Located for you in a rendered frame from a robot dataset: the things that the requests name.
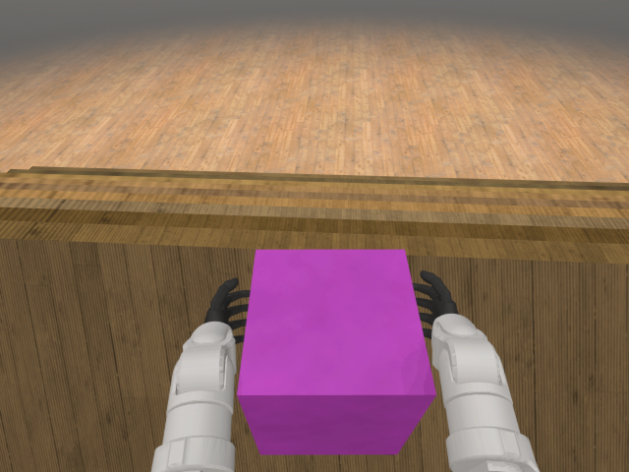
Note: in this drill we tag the robot left hand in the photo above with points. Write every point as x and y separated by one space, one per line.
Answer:
218 311

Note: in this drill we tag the robot right hand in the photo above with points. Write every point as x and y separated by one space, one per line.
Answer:
442 302

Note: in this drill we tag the robot left forearm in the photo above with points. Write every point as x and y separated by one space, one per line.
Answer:
197 435

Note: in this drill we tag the carton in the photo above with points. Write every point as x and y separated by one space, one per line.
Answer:
334 358

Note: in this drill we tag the robot right forearm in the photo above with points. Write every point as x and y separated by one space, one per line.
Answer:
484 435

